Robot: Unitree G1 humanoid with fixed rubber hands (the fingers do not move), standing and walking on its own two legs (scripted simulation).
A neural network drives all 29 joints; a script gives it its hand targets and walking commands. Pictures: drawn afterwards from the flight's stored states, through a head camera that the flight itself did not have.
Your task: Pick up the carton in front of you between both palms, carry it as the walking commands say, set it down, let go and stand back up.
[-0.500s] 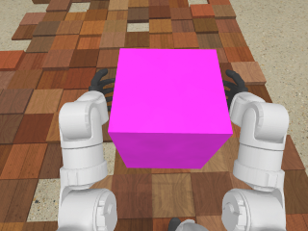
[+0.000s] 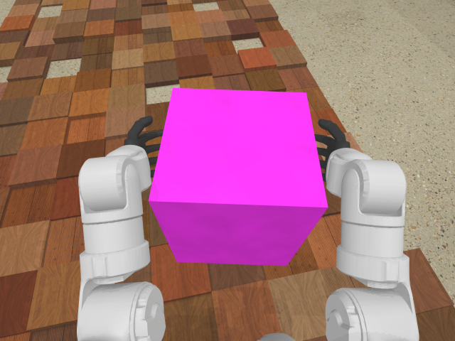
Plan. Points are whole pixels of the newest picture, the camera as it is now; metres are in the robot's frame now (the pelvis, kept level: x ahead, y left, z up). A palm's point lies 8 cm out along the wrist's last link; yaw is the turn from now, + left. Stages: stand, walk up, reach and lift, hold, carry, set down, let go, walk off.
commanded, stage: carry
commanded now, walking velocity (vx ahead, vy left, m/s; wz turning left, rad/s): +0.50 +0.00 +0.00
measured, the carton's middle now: (235, 185) +0.38 -0.03 +0.05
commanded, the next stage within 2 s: none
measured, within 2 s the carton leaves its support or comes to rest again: neither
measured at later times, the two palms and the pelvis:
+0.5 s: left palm (141, 77) +0.60 +0.13 +0.12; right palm (286, 59) +0.64 -0.16 +0.12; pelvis +0.28 -0.05 +0.01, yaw +2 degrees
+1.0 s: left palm (154, 20) +0.83 +0.12 +0.12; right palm (276, 16) +0.82 -0.18 +0.12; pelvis +0.49 -0.02 +0.00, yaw +0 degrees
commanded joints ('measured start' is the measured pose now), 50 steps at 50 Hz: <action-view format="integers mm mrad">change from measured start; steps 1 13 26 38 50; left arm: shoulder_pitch -646 -568 -378 -222 -400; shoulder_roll -989 -1061 -1061 -1043 -908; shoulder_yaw -635 -723 -827 -886 -780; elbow -50 5 -278 -238 -45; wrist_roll -327 -370 -458 -430 -376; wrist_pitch -33 -107 -47 -83 -117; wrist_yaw -173 -213 -265 -294 -228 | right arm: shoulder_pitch -847 -694 -311 -192 -449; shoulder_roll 1103 1111 1010 996 937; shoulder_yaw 721 715 699 813 752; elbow -149 11 -193 -248 -17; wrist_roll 553 484 274 354 419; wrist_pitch -38 -120 -68 -107 -128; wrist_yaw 272 298 210 282 274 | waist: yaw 6 127 157 61 103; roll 74 -10 -129 92 -68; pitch -629 -613 -563 -630 -553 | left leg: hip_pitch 707 170 -280 763 111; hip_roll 283 116 65 370 107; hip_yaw -416 -16 -52 -319 -30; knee -120 266 202 -139 -16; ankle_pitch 470 195 -22 842 -68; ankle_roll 159 -42 -77 173 -51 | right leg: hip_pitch -215 669 789 -76 582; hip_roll -43 -193 -293 -75 -312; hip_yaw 30 72 165 11 100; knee -187 -809 -884 -228 -818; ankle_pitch -2 433 706 -174 844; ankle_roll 8 -62 -154 61 -37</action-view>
